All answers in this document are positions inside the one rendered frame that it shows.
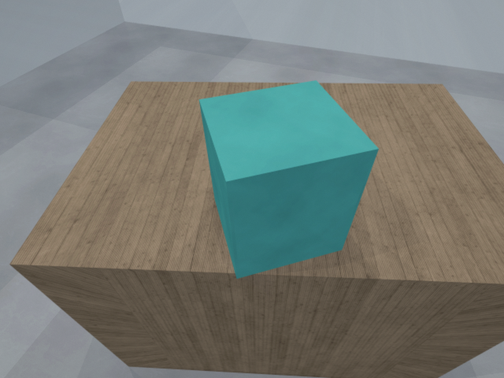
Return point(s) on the carton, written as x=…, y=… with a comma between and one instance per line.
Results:
x=288, y=168

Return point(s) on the pedestal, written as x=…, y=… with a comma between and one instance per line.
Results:
x=132, y=246

